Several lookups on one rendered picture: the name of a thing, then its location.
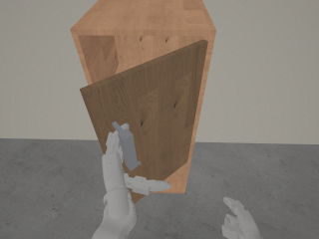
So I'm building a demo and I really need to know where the cupboard door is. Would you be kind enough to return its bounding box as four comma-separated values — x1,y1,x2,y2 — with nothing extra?
80,39,208,204

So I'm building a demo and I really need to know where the handle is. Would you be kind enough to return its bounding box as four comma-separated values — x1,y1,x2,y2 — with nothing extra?
112,121,138,171

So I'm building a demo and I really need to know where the robot left hand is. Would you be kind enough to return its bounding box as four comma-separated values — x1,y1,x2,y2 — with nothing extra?
102,122,171,195

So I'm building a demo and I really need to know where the robot left forearm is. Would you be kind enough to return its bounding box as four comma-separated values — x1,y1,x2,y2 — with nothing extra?
92,187,138,239

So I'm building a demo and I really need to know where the robot right hand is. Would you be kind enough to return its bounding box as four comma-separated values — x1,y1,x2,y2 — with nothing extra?
221,197,260,239

